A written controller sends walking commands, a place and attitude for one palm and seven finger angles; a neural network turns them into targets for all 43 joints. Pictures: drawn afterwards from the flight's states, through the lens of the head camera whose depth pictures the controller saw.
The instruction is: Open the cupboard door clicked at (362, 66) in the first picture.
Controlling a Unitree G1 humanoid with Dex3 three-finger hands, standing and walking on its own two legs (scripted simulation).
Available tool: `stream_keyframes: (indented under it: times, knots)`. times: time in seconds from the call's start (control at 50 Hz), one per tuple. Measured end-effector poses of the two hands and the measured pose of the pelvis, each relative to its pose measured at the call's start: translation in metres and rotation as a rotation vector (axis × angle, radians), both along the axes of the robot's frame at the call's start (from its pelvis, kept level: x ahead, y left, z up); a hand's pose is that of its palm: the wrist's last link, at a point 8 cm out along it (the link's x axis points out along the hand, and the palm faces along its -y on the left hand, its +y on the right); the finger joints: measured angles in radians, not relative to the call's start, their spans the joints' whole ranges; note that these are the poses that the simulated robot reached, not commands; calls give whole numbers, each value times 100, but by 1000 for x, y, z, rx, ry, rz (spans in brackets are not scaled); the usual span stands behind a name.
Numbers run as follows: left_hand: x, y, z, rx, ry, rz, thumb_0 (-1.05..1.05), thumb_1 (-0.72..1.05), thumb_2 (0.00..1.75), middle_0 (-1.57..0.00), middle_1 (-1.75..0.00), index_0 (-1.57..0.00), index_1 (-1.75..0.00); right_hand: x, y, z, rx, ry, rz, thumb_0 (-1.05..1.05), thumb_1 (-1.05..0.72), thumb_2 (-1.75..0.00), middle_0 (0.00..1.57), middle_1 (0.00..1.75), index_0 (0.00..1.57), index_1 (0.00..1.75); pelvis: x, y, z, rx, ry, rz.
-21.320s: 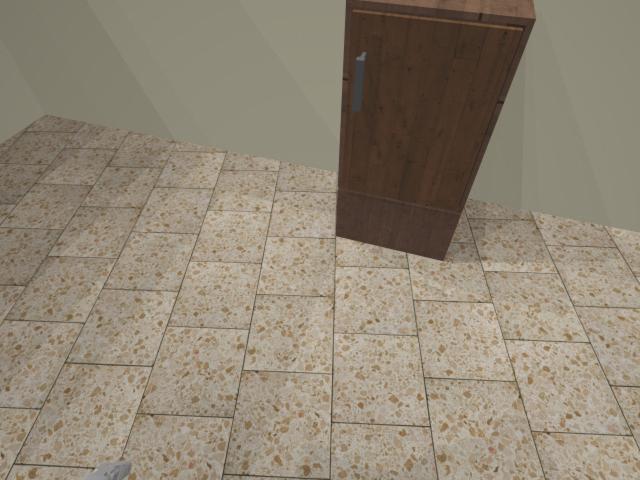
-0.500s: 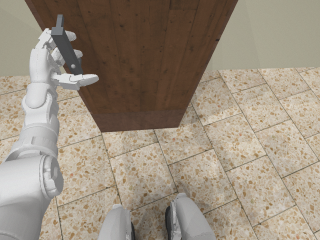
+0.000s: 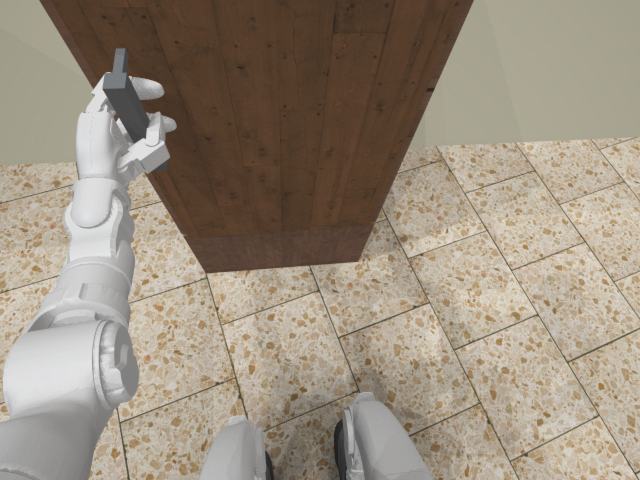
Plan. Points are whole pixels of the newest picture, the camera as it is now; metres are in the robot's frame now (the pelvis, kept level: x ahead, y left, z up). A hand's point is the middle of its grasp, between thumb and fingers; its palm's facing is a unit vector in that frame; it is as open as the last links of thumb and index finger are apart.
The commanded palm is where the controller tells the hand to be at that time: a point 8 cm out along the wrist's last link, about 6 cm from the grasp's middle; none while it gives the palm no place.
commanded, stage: pull the door open along its arc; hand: left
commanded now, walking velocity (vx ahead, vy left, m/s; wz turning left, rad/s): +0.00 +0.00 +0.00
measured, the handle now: (141, 115) +0.56 +0.18 +0.05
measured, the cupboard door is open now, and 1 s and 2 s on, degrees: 0 35 38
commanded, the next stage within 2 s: open thumb and fingers to let go in 1.06 s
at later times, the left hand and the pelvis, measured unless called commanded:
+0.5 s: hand (174, 210) +0.42 +0.13 +0.05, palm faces +0.11 -0.99 +0.06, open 5.9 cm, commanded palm +0.37 +0.18 +0.05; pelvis +0.02 -0.01 +0.02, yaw +0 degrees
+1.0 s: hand (255, 304) +0.31 +0.05 +0.05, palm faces +0.36 -0.93 -0.01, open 5.9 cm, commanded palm +0.24 +0.07 +0.05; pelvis +0.01 -0.03 +0.02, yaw +3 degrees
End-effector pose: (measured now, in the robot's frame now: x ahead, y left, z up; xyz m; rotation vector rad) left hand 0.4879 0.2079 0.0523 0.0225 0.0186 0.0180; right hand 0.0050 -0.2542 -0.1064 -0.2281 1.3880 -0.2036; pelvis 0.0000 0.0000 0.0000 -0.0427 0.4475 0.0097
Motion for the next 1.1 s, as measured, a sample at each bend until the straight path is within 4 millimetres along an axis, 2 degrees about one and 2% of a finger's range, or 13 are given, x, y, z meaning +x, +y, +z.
stream_keyframes:
  times: [0.18, 0.32, 0.44, 0.56, 0.64, 0.72, 0.86, 1.1]
  knots:
    - [-4, 0, 0, 0, -3, -10, 1, 75, 81, -38, -135, -35, -134, 8, -9, 3, -8, -17, -6, 1, -91, -90, 21, 30, 20, 30, 2, -4, 2, 6, -3, -6]
    - [-31, -4, 0, -8, -6, -24, 1, 74, 76, -38, -135, -36, -135, 29, -8, 10, 15, -77, -16, 1, -91, -90, 21, 30, 20, 30, 9, -6, 11, 14, -22, -16]
    - [-73, -14, -1, -25, -12, -31, 1, 71, 73, -37, -135, -36, -135, 64, -4, 16, 41, -172, 18, 1, -91, -90, 21, 30, 20, 30, 16, -6, 19, 20, -49, -15]
    - [-117, -40, -4, -114, -26, 220, 1, 69, 74, -37, -135, -38, -135, 111, 5, 18, 68, -290, 113, 1, -91, -90, 20, 30, 20, 30, 17, -6, 20, 24, -74, -6]
    - [-139, -59, -3, -86, -31, 364, 0, 70, 77, -36, -135, -39, -135, 140, 15, 17, 94, -357, 184, 1, -91, -90, 20, 30, 20, 30, 15, -9, 18, 29, -86, 6]
    - [-156, -75, -2, -42, -28, 429, -1, 73, 80, -35, -135, -39, -135, 160, 24, 16, 117, -405, 226, 1, -91, -90, 20, 30, 20, 30, 12, -14, 17, 33, -98, 17]
    - [-190, -96, 1, -32, -2, 419, -1, 72, 76, -35, -135, -37, -135, 171, 30, 21, 143, -452, 250, 1, -91, -90, 20, 30, 20, 30, 10, -22, 20, 39, -132, 30]
    - [-238, -134, 5, 0, 34, 285, 0, 69, 73, -35, -134, -37, -135, 178, 21, 29, 162, -549, 256, 1, -91, -90, 20, 30, 20, 30, 8, -36, 20, 51, -168, 35]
